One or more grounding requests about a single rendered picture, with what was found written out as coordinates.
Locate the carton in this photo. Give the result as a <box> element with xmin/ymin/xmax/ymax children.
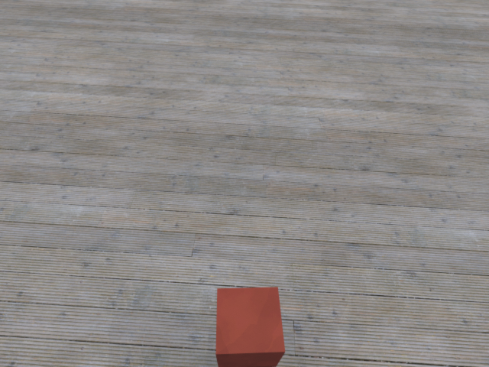
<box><xmin>215</xmin><ymin>287</ymin><xmax>285</xmax><ymax>367</ymax></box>

